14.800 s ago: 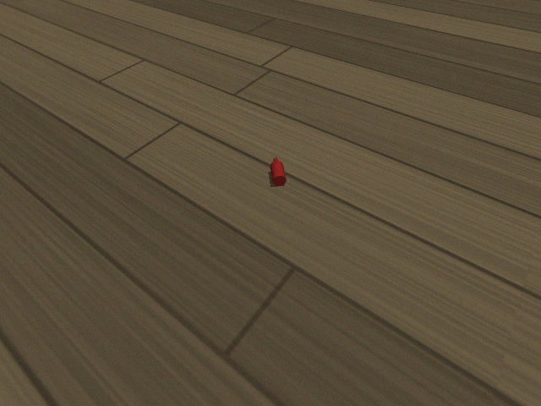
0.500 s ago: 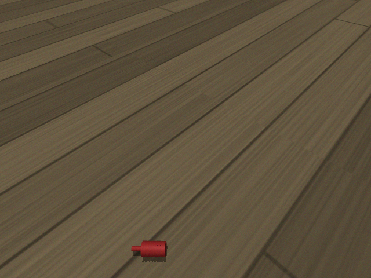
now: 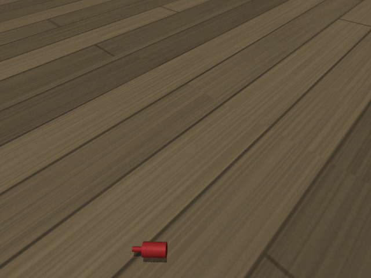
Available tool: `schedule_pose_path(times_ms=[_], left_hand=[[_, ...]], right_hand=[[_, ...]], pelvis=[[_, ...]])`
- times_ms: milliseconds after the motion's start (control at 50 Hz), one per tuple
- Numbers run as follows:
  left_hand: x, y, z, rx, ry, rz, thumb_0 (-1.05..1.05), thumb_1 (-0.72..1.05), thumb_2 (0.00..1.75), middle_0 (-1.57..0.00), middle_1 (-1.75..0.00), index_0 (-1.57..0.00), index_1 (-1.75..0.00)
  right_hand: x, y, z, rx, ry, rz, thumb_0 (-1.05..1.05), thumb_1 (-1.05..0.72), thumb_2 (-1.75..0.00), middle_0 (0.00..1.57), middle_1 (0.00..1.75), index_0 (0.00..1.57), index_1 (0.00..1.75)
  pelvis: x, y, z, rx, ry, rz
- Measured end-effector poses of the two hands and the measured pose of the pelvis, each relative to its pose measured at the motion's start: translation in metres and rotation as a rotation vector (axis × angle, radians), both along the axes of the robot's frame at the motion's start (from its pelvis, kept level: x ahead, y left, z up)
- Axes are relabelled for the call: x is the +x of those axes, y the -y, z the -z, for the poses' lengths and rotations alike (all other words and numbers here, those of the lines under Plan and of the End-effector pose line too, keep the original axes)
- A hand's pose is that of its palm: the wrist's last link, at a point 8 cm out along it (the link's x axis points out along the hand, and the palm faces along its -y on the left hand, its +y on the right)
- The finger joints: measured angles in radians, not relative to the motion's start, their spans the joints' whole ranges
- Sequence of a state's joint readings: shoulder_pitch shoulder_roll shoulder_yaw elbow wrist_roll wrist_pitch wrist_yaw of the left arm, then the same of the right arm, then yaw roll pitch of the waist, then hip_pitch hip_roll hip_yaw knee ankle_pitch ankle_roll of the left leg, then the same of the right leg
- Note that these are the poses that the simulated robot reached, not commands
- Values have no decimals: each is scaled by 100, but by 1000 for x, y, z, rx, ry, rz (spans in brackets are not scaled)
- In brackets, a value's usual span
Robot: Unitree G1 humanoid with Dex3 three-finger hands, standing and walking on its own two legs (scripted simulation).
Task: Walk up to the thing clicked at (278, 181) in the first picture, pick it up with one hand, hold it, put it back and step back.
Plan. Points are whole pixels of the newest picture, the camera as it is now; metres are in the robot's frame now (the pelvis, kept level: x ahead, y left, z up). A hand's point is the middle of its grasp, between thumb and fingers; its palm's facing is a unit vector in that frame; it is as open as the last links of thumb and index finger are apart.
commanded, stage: stand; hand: left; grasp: from above
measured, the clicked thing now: (149, 249) +0.40 +0.24 -0.75
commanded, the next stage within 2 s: rise first in 0.84 s
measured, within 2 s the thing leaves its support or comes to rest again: neither
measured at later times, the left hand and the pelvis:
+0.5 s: hand out of the picture +0.07 +0.26 -0.16, palm faces -0.02 -0.94 -0.35, open 7.4 cm; pelvis +0.00 +0.00 +0.00, yaw +0 degrees
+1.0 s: hand out of the picture +0.08 +0.26 -0.16, palm faces +0.01 -0.94 -0.34, open 7.5 cm; pelvis +0.00 +0.00 +0.00, yaw +0 degrees
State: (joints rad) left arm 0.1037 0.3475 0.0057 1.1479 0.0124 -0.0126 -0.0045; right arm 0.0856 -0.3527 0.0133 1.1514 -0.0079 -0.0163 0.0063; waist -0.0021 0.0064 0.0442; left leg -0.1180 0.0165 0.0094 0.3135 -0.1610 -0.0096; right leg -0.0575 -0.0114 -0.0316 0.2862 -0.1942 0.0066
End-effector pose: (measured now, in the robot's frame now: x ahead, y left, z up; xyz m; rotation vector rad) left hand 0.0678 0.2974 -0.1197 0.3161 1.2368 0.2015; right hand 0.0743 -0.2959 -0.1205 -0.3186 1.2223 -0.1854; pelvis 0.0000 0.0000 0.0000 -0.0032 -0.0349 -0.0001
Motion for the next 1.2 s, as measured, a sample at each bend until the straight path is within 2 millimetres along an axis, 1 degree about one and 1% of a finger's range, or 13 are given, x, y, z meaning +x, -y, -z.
schedule_pose_path(times_ms=[660, 960, 1000, 1060, 1140, 1200], left_hand=[[1, -2, 0, 4, -1, 2, 0, 90, 90, -21, -30, -21, -30], [-2, -4, 2, -3, -11, 4, 0, 90, 90, -21, -30, -21, -31], [6, -2, 1, -5, 38, -17, 0, 88, 91, -20, -32, -20, -33], [30, 1, 6, -15, 95, -33, 0, 79, 93, -19, -40, -18, -41], [67, 2, 15, -27, 139, 16, 0, 60, 97, -15, -59, -14, -60], [83, 1, 20, -19, 160, 59, 0, 41, 99, -12, -74, -11, -75]], right_hand=[[0, -2, 0, -1, 0, -2, 1, -90, -90, 20, 30, 21, 30], [-5, -3, -1, -8, -15, 0, 1, -90, -90, 20, 30, 21, 30], [-1, -6, -1, -6, 35, 10, 1, -90, -90, 20, 30, 21, 30], [3, -16, 2, 9, 97, 5, 1, -91, -90, 20, 30, 21, 30], [0, -29, 10, 33, 132, 18, 1, -91, -91, 20, 30, 21, 30], [-5, -35, 15, 50, 147, 40, 1, -92, -91, 20, 30, 21, 30]], pelvis=[[2, -2, 0, 0, 2, 1], [3, -4, 0, 0, 0, 0], [0, -5, 2, 0, -25, -4], [-8, -5, 7, -3, -63, -10], [-16, -3, 18, -5, -130, -1], [-17, -2, 27, -6, -162, 11]])
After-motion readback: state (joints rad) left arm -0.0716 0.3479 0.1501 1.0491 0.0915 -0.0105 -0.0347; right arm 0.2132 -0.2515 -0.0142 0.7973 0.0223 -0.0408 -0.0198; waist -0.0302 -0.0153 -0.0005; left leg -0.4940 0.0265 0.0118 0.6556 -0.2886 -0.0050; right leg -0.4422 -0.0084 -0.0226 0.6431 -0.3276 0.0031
